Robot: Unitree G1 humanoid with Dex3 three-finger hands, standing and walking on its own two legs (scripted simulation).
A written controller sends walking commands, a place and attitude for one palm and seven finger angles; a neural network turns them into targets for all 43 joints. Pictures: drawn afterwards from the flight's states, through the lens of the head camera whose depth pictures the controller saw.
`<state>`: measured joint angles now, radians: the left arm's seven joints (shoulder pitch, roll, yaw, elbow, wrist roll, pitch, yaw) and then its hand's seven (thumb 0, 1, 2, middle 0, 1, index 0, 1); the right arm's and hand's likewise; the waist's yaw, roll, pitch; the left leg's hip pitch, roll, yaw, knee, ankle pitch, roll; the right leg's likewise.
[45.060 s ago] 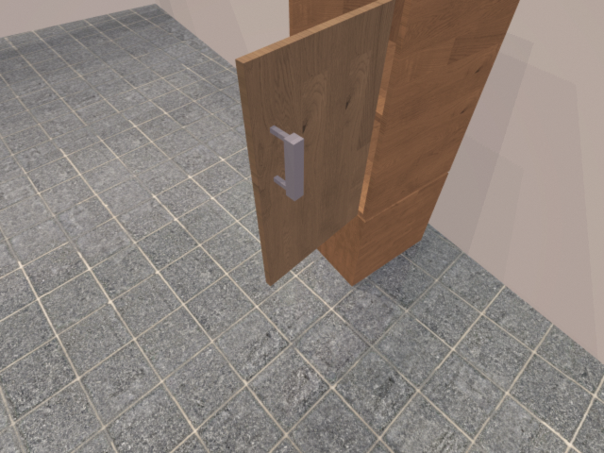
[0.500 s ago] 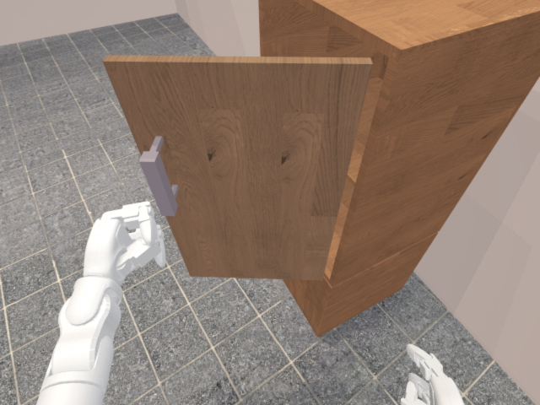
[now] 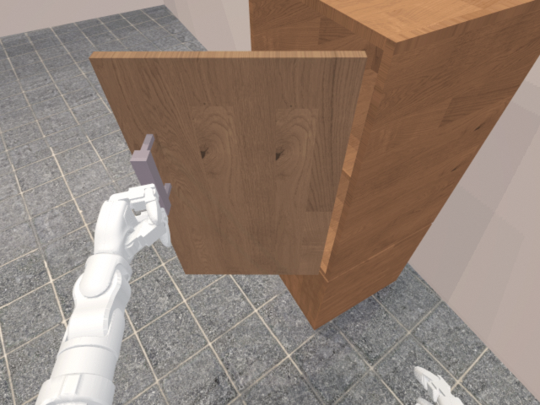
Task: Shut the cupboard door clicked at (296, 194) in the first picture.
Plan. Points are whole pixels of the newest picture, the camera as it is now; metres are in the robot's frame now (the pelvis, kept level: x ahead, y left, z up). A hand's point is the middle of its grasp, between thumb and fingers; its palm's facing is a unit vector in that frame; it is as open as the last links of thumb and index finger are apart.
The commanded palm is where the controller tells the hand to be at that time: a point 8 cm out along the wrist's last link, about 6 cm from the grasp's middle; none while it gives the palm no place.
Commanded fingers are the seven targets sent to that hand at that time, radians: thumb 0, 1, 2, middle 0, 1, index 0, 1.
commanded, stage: bring the fist close to the handle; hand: left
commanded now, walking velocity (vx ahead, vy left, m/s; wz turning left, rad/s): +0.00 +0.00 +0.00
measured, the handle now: (155, 175) +0.45 +0.21 +0.09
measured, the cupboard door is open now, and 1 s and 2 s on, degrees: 60 48 33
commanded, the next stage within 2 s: push the door shut along its arc in 0.10 s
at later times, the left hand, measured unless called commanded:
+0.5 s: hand (165, 207) +0.38 +0.18 +0.09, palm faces -0.02 -1.00 -0.02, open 3.1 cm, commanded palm +0.37 +0.22 +0.09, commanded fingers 0.00 0.90 0.90 -1.30 -1.50 -1.30 -1.50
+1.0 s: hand (183, 180) +0.43 +0.16 +0.09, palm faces -0.15 -0.99 -0.02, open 3.1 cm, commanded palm +0.44 +0.20 +0.09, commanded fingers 0.00 0.90 0.90 -1.30 -1.50 -1.30 -1.50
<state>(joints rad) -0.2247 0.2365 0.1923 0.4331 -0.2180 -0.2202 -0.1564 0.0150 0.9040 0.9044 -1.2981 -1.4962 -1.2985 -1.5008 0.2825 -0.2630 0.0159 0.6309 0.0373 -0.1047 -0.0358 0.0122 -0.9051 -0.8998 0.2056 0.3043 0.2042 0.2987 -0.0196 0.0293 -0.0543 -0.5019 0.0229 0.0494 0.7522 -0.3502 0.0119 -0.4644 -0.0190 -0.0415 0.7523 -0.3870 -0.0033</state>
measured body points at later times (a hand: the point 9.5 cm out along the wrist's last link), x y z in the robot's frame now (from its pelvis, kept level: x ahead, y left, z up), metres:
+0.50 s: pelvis -0.01 +0.00 +0.00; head +0.03 -0.01 +0.45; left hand +0.37 +0.23 +0.09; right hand +0.13 -0.25 -0.11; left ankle +0.02 +0.11 -0.71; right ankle +0.00 -0.12 -0.71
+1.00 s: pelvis -0.02 +0.00 -0.01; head +0.05 +0.00 +0.43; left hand +0.44 +0.21 +0.09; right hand +0.05 -0.27 -0.13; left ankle +0.02 +0.11 -0.71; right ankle +0.00 -0.12 -0.71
